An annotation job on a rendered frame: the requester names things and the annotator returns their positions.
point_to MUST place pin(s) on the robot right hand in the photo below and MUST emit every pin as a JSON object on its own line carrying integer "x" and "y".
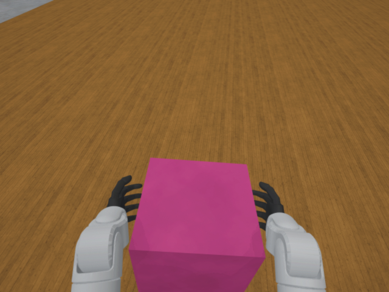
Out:
{"x": 272, "y": 204}

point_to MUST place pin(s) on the robot left hand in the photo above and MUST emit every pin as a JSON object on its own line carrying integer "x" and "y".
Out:
{"x": 119, "y": 199}

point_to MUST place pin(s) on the carton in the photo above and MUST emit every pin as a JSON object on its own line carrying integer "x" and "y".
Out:
{"x": 196, "y": 228}

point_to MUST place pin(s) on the robot right forearm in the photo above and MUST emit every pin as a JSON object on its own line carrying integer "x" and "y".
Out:
{"x": 298, "y": 259}

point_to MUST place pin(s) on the robot left forearm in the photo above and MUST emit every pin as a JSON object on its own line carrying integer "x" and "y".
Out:
{"x": 98, "y": 257}

